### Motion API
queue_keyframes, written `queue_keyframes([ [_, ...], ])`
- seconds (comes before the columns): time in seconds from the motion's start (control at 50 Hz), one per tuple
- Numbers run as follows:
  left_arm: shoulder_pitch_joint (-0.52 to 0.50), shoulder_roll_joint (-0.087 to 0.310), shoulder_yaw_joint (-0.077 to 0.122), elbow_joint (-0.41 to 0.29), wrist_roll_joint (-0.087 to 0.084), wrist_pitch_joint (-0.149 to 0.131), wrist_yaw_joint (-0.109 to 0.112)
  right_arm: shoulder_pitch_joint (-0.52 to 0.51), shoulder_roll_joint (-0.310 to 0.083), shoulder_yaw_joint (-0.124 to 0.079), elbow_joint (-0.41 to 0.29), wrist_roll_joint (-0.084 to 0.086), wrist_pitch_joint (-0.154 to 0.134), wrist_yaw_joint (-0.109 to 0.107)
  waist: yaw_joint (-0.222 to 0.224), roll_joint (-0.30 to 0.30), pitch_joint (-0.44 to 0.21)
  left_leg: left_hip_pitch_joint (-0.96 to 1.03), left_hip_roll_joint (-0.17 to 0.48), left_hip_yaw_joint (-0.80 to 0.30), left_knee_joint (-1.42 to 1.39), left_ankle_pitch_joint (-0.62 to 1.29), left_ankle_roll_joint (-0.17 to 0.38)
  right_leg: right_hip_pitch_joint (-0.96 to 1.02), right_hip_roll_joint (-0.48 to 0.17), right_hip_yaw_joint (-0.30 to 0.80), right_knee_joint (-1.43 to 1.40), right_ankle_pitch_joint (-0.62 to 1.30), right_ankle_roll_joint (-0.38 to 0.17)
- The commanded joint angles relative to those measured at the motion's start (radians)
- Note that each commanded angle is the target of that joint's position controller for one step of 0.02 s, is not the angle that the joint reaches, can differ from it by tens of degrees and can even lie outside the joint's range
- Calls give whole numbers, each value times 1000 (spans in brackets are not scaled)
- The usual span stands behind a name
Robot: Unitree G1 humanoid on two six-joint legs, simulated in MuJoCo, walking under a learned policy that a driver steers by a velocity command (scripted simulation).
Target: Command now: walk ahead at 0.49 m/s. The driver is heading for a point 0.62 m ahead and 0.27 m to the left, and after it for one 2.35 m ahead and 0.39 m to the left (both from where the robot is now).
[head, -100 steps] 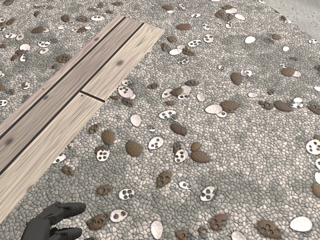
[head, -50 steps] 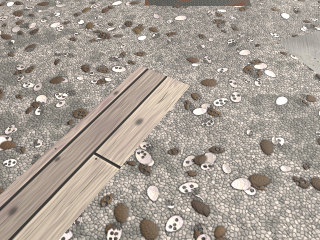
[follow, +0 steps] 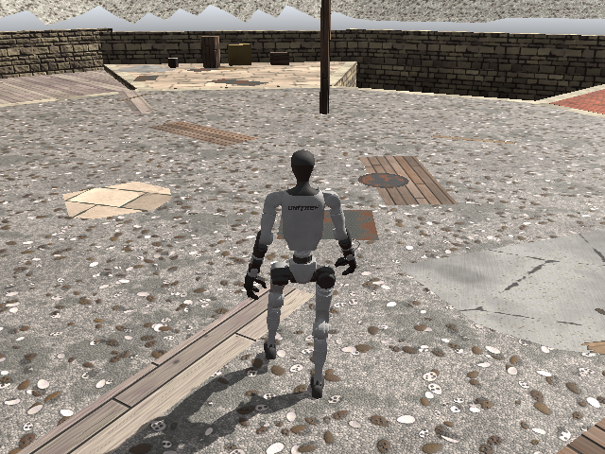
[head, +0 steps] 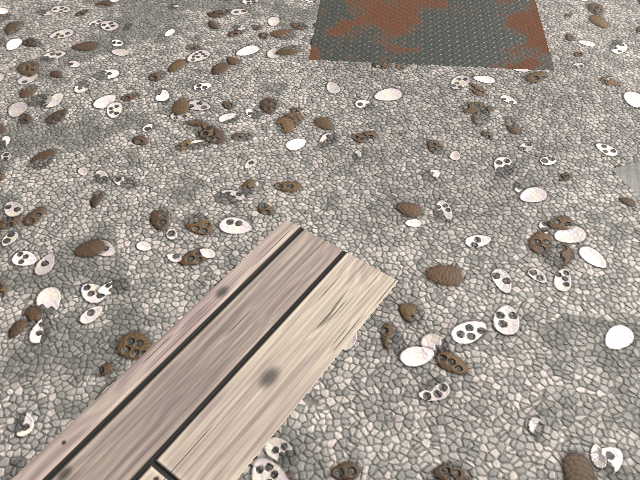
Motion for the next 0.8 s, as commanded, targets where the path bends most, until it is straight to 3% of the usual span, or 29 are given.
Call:
queue_keyframes([
  [0.02,27,160,29,-29,-8,-5,10,-125,-31,6,-79,6,-16,15,6,-72,82,20,-30,34,-106,68,-2,-58,-272,123,-90,152,-122],
  [0.08,75,166,34,-4,-10,15,13,-197,-36,13,-117,11,-24,35,19,-72,98,-16,-44,33,-168,-4,17,64,-318,126,-32,215,-121],
  [0.12,72,179,41,0,-12,26,16,-194,-55,10,-129,14,-30,46,-3,-90,83,16,-59,39,-197,-83,41,122,-346,132,22,317,-108],
  [0.16,38,198,47,-10,-11,35,17,-84,-102,-10,-107,13,-33,46,-74,-127,3,207,-115,85,-210,-149,75,132,-334,113,154,625,-85],
  [0.18,16,186,41,-18,-7,41,17,81,-144,-34,-54,14,-31,42,-155,-122,-97,417,-145,112,-222,-127,107,96,-286,62,334,739,-58],
  [0.2,19,160,27,-42,9,41,20,274,-207,-55,-6,3,-27,34,-219,-58,-243,739,-15,-41,-173,-111,169,-103,-237,20,615,547,-24],
  [0.22,138,30,-11,-53,16,15,3,373,-291,-76,24,1,-18,35,-161,206,-382,1113,216,-540,-258,-315,349,-535,-47,8,995,-37,58],
  [0.24,85,91,0,-45,2,-16,-3,358,-199,-46,19,8,-14,37,-183,173,-390,1132,222,-712,-388,-409,344,-674,-44,138,1118,-371,45],
  [0.26,-18,161,19,-82,-28,-39,-8,259,-156,-32,-2,10,-16,36,-169,134,-230,1005,187,-570,-406,-404,291,-762,-104,145,1151,-309,25],
  [0.28,-81,161,18,-96,-34,-50,-3,175,-133,-26,-28,3,-19,36,-144,45,-137,847,145,-448,-429,-314,268,-743,-150,127,1106,-214,20],
  [0.3,-111,157,25,-100,-18,-50,4,125,-108,-18,-39,-5,-19,37,-114,-6,-67,704,109,-359,-456,-213,256,-702,-180,115,1030,-153,27],
  [0.32,-100,149,30,-103,-6,-42,9,105,-86,-10,-44,-15,-22,37,-78,8,-51,615,81,-310,-482,-150,247,-632,-205,124,969,-113,32],
  [0.34,-90,130,30,-107,1,-32,11,102,-80,-9,-46,-14,-21,37,-60,18,-47,565,63,-289,-504,-128,250,-589,-208,123,925,-99,43],
  [0.38,-107,109,29,-124,9,-15,18,126,-112,-18,-43,-2,-22,26,-49,27,-26,497,49,-247,-534,-104,264,-573,-204,108,830,-72,73],
  [0.44,-240,107,29,-177,12,-9,23,184,-151,-30,-34,3,-21,3,-78,21,19,460,25,-212,-556,-132,247,-605,-182,106,608,101,105],
  [0.5,-355,92,21,-212,5,-16,11,230,-155,-33,-27,9,-13,-9,-113,39,32,424,-13,-176,-542,-155,208,-527,-134,96,411,265,111],
  [0.58,-437,113,20,-252,-9,-26,-5,292,-148,-36,-10,21,0,-17,-135,43,29,500,18,-239,-474,-203,190,-483,-113,125,307,286,107],
  [0.64,-403,157,32,-255,-11,-39,-11,283,-161,-45,-22,16,13,-25,-99,66,13,563,49,-307,-378,-172,170,-410,-114,134,270,170,86],
  [0.66,-339,172,40,-240,-10,-43,-9,276,-149,-43,-30,14,18,-25,-64,71,-12,558,28,-311,-320,-132,156,-321,-111,120,246,136,67],
  [0.68,-219,206,57,-213,0,-49,-4,269,-115,-31,-45,9,18,-22,-8,51,-97,517,-33,-282,-175,-92,129,-137,-138,133,242,112,32],
  [0.7,-55,266,72,-195,9,-48,3,281,-56,-10,-71,-9,18,-18,48,-72,-255,385,-113,-189,116,-260,94,127,-310,291,267,52,-22],
  [0.72,6,342,91,-166,14,-31,-1,424,14,10,-105,21,1,-12,-26,-417,-349,20,-235,-75,426,-678,38,410,-525,755,158,-138,-184],
  [0.74,-28,230,66,-186,2,-28,-6,404,-102,-10,-81,39,-1,-17,-7,-293,-284,-93,-146,-126,563,-657,35,356,-513,804,116,-312,-171],
  [0.76,-84,160,48,-204,-1,-28,-5,302,-160,-27,-97,36,3,-18,12,-184,-158,-113,-110,-116,578,-561,37,230,-463,621,105,-265,-120],
  [0.78,-141,144,40,-210,6,-25,-7,260,-148,-30,-104,28,9,-21,-11,-114,-93,-69,-71,-92,556,-481,29,105,-417,487,87,-128,-93],
  [0.8,-173,121,34,-205,10,-22,-8,232,-134,-33,-115,16,12,-20,-27,-113,-43,-48,-46,-90,510,-431,24,21,-383,401,64,-28,-87],
])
